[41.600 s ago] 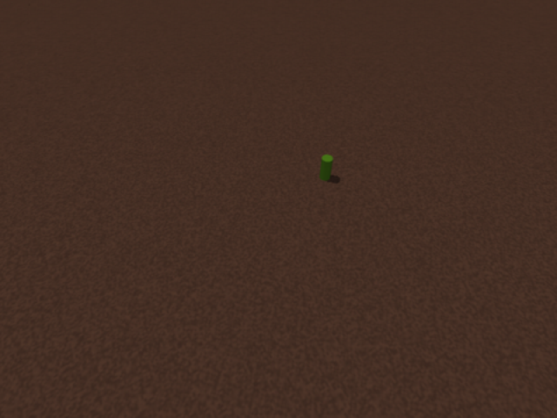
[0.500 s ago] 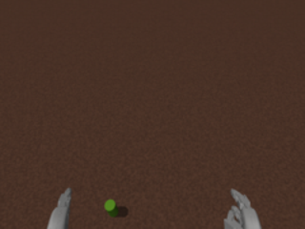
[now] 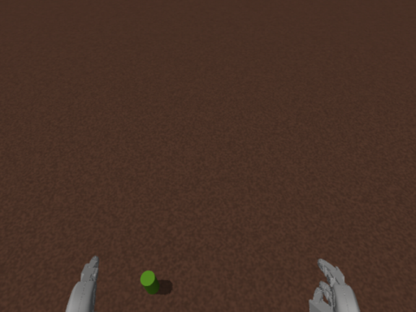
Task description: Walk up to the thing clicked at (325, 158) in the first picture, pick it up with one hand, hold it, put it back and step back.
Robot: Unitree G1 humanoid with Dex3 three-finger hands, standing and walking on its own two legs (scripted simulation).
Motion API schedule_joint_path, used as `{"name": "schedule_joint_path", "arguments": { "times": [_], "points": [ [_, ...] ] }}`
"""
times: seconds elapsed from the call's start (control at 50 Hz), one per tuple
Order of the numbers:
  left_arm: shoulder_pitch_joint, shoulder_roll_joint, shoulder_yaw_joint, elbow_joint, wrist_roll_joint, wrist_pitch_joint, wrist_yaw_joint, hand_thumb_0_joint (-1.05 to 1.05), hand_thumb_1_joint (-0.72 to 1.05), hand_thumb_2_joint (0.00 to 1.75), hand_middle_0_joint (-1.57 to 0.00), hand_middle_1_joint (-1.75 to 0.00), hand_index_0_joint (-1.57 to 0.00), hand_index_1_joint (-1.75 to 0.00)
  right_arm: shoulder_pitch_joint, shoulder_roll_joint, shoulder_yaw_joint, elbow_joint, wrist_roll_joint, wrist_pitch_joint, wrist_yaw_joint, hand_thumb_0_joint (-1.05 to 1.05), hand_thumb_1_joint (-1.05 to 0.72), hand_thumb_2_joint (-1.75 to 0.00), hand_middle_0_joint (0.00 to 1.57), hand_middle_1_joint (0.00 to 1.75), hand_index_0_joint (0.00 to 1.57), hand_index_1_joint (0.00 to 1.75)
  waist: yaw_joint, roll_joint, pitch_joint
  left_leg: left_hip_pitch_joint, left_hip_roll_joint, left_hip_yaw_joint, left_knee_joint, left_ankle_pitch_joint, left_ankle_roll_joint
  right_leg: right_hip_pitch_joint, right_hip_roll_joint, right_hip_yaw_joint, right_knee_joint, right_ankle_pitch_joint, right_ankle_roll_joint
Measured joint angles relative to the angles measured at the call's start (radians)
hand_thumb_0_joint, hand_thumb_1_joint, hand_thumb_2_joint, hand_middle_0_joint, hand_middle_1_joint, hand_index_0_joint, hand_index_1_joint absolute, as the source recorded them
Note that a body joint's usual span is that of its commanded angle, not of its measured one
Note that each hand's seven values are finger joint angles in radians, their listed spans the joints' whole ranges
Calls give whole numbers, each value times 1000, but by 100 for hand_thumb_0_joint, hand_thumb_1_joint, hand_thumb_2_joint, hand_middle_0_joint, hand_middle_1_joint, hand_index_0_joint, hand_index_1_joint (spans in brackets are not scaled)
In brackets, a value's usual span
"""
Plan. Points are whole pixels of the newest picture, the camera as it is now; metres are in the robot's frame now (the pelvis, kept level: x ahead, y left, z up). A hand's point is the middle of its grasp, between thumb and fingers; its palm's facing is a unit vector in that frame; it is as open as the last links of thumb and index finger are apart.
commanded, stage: home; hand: left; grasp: from the side
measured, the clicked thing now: (150, 282) +0.36 +0.25 -0.66
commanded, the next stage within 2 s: stand in 1.08 s
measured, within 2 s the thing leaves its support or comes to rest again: neither
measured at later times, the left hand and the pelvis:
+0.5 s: hand (117, 308) +0.16 +0.18 -0.06, palm faces +0.10 -0.96 -0.27, open 17.6 cm; pelvis +0.00 +0.00 +0.00, yaw +0 degrees
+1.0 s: hand (114, 308) +0.16 +0.18 -0.06, palm faces +0.10 -0.96 -0.27, open 17.5 cm; pelvis +0.00 +0.00 +0.00, yaw +0 degrees
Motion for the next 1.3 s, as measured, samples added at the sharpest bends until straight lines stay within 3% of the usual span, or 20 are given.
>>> {"name": "schedule_joint_path", "arguments": {
  "times": [1.2,1.3],
  "points": [
    [-6,-4,5,16,6,-14,-5,-1,-56,5,-5,-6,-5,-5,-4,4,-2,16,-6,-19,2,1,-90,-90,20,30,20,30,6,-3,3,11,-3,5,-7,4,7,13,-3,4,-12,7,7],
    [-6,-3,6,14,6,-14,-5,-1,-49,12,-10,-12,-10,-11,-5,4,-2,15,-6,-21,2,1,-90,-90,20,30,20,30,6,-4,6,11,-4,6,-7,4,8,13,-4,6,-12,8,8]
  ]
}}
